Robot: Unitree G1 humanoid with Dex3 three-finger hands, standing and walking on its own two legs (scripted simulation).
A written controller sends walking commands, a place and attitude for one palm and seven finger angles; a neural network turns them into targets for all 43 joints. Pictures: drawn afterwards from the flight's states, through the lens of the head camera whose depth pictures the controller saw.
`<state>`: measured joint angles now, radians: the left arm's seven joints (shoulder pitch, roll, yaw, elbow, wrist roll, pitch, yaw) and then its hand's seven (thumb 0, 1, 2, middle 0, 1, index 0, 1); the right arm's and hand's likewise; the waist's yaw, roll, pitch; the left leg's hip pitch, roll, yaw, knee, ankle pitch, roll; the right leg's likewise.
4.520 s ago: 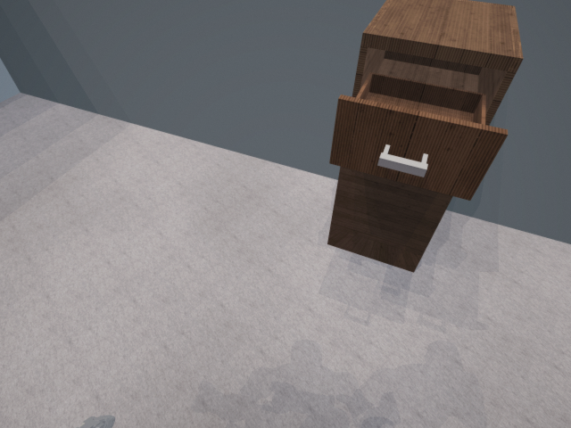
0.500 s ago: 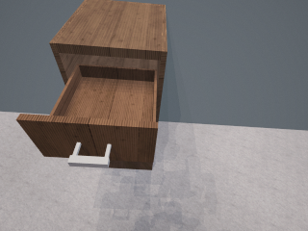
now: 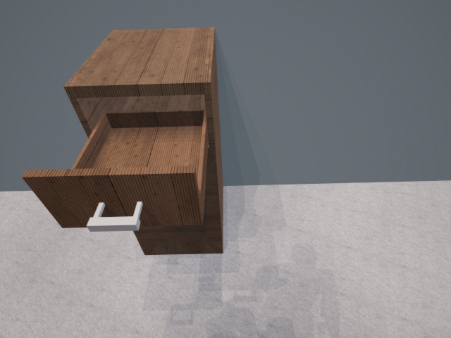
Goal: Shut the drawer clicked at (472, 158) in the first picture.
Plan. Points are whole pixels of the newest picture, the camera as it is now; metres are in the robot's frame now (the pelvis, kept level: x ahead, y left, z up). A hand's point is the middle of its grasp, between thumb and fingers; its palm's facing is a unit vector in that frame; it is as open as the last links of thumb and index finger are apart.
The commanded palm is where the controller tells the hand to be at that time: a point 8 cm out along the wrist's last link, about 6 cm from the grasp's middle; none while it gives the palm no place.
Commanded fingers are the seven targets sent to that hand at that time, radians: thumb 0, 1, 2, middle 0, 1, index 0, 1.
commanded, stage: come to a stop and stand still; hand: left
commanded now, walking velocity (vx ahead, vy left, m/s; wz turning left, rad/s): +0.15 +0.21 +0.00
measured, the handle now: (117, 215) +0.35 +0.26 +0.01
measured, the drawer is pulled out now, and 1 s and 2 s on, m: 0.30 0.30 0.30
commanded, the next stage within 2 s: look again from close up in 0.72 s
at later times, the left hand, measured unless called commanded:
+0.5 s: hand out of the picture -0.04 +0.22 -0.18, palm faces +0.11 -0.98 -0.17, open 7.4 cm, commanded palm none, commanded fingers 0.00 0.90 0.90 -0.20 -0.30 -0.20 -0.30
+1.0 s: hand out of the picture -0.03 +0.22 -0.17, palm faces +0.04 -0.97 -0.22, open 7.4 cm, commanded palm none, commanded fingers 0.00 0.90 0.90 -0.20 -0.30 -0.20 -0.30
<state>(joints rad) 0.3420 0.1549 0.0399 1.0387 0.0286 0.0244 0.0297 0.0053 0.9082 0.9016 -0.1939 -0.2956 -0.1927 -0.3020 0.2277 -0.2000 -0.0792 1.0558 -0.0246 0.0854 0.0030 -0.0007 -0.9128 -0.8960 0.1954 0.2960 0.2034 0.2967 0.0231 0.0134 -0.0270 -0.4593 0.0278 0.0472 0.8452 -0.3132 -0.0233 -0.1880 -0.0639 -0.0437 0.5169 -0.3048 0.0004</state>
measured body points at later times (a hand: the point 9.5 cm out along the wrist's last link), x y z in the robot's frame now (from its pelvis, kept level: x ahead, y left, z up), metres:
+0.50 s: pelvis -0.01 +0.05 +0.00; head -0.01 +0.06 +0.45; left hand -0.04 +0.27 -0.17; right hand +0.02 -0.18 -0.15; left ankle -0.03 +0.16 -0.74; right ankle -0.01 -0.10 -0.74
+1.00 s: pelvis -0.02 +0.05 +0.00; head -0.01 +0.03 +0.45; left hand -0.03 +0.28 -0.15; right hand -0.03 -0.16 -0.17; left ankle -0.03 +0.16 -0.74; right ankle -0.01 -0.10 -0.74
